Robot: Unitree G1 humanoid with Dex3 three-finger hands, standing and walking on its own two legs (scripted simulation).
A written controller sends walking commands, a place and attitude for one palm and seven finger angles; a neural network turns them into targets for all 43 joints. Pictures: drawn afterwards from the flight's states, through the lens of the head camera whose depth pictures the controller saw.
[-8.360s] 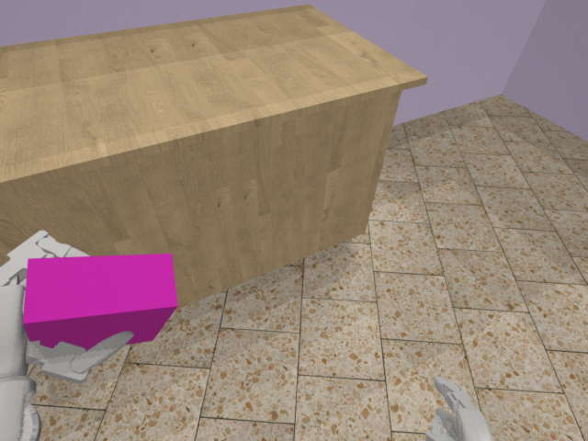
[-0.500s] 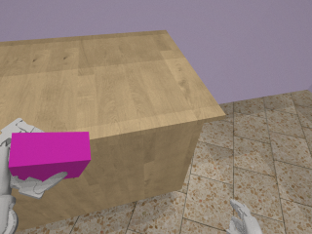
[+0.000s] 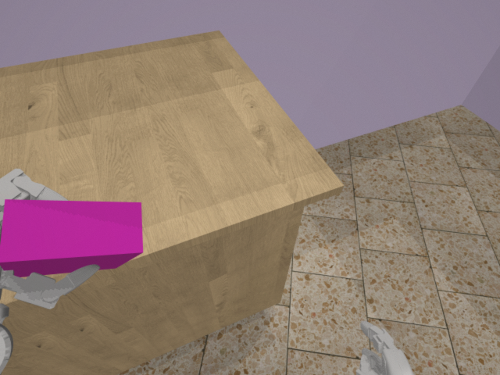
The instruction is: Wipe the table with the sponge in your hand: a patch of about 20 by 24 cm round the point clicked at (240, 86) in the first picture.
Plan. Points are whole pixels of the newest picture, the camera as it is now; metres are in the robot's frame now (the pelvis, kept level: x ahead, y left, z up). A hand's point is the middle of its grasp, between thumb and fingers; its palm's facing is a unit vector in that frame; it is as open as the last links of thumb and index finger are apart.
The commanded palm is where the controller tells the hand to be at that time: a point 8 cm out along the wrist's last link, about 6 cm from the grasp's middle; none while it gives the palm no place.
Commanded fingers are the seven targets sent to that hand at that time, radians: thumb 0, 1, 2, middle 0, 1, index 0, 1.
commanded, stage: shuffle to correct the standing spot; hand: left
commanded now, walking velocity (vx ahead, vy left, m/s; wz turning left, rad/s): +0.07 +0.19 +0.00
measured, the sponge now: (91, 240) +0.24 +0.20 +0.16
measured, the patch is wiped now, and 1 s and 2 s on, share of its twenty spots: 0.00 0.00 0.00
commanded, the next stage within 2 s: come to a stop and stand still in 0.14 s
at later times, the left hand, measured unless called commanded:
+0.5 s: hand (19, 193) +0.29 +0.29 +0.19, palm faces +0.37 -0.84 -0.40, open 10.0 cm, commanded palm +0.23 +0.33 +0.20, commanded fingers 0.00 0.10 1.30 -1.20 -1.60 -1.20 -1.60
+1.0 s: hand (25, 211) +0.28 +0.29 +0.17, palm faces +0.22 -0.89 -0.40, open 10.0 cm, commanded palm +0.22 +0.34 +0.20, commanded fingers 0.00 0.10 1.30 -1.20 -1.60 -1.20 -1.60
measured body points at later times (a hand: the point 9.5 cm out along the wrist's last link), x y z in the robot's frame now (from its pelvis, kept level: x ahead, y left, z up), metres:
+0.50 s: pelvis +0.06 +0.05 +0.01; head +0.09 +0.07 +0.46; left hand +0.26 +0.34 +0.21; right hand +0.24 -0.15 -0.06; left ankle +0.11 +0.18 -0.72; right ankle +0.03 -0.06 -0.72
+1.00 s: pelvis +0.05 +0.07 +0.02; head +0.07 +0.10 +0.47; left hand +0.26 +0.34 +0.19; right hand +0.20 -0.20 -0.03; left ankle +0.11 +0.18 -0.72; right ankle +0.03 -0.06 -0.72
